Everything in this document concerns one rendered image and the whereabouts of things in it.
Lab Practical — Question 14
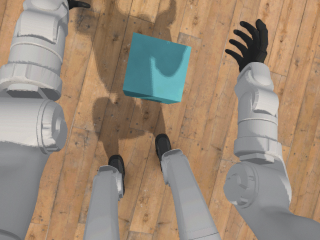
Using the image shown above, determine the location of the right robot forearm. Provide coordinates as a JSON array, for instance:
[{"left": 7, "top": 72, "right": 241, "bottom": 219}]
[{"left": 233, "top": 62, "right": 290, "bottom": 182}]

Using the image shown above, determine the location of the robot left foot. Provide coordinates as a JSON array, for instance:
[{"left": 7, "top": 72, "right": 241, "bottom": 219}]
[{"left": 108, "top": 154, "right": 125, "bottom": 196}]

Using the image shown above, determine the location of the carton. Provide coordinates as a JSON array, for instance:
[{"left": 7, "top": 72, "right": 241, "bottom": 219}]
[{"left": 122, "top": 32, "right": 192, "bottom": 104}]

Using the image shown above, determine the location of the left robot upper arm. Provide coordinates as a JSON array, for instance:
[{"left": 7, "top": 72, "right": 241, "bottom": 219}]
[{"left": 0, "top": 97, "right": 68, "bottom": 240}]

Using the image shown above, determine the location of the left robot hand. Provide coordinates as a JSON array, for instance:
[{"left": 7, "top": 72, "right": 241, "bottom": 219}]
[{"left": 67, "top": 0, "right": 91, "bottom": 10}]

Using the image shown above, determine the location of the right robot upper arm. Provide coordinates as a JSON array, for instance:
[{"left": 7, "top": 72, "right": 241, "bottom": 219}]
[{"left": 223, "top": 161, "right": 320, "bottom": 240}]

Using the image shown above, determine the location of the left robot forearm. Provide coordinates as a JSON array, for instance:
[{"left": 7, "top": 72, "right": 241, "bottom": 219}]
[{"left": 0, "top": 0, "right": 70, "bottom": 102}]

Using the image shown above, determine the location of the right robot hand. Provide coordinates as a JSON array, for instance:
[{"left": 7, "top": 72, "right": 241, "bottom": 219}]
[{"left": 225, "top": 19, "right": 269, "bottom": 73}]

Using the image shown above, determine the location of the right robot shin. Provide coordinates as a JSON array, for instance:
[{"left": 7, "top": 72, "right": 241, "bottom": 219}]
[{"left": 161, "top": 149, "right": 189, "bottom": 163}]

